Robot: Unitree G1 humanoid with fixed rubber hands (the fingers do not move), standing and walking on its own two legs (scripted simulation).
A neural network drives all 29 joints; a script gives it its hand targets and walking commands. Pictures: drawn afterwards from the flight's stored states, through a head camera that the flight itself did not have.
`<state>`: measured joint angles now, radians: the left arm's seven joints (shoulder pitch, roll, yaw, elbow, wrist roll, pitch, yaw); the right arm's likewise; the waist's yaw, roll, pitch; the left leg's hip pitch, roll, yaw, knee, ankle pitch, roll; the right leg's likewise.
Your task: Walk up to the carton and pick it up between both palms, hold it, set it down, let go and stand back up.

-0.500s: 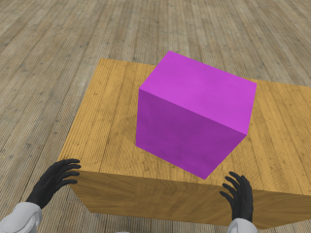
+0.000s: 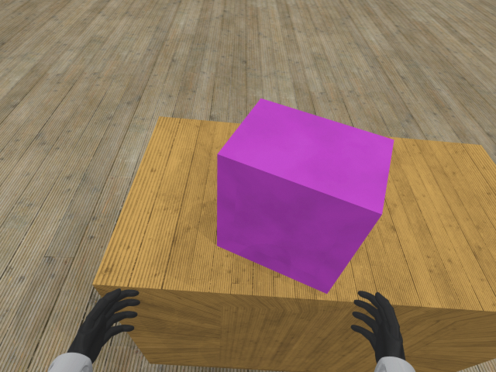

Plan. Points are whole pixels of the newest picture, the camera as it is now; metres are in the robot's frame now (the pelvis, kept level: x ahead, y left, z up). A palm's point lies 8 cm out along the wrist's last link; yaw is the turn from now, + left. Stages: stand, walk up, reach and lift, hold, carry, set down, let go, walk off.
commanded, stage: set down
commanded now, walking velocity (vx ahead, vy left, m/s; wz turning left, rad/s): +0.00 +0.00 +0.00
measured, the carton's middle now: (294, 199) +0.42 -0.07 +0.03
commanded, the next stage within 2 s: let go in 0.60 s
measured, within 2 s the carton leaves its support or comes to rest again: neither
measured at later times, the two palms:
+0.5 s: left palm (117, 367) +0.15 +0.21 -0.07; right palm out of the picture +0.15 -0.24 -0.06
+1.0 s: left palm out of the picture +0.15 +0.18 -0.08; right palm out of the picture +0.15 -0.27 -0.08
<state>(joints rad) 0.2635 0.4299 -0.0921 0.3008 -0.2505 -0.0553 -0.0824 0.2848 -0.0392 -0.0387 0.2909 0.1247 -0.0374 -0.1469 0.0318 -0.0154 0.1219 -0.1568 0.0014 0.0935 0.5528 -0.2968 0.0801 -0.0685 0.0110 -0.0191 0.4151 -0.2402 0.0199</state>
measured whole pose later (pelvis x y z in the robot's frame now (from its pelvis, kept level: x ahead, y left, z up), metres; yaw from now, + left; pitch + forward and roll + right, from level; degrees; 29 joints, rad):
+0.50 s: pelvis +0.01 -0.05 +0.01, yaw +1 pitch -4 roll -1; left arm 0.22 0.32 0.02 0.53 -0.10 0.00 -0.09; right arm 0.28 -0.05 0.02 0.55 0.05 -0.17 -0.10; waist 0.03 -0.04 0.10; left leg -0.15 0.01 0.07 0.44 -0.23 0.02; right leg -0.10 0.03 -0.04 0.40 -0.24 -0.03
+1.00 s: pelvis +0.01 -0.07 +0.01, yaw +1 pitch -3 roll +0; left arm 0.22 0.24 0.03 0.55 0.00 0.09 -0.04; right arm 0.22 -0.11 0.01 0.71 0.00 -0.18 -0.03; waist 0.01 -0.04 0.08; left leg -0.14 0.02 0.06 0.39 -0.20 -0.01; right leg -0.10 0.04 -0.05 0.38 -0.23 -0.05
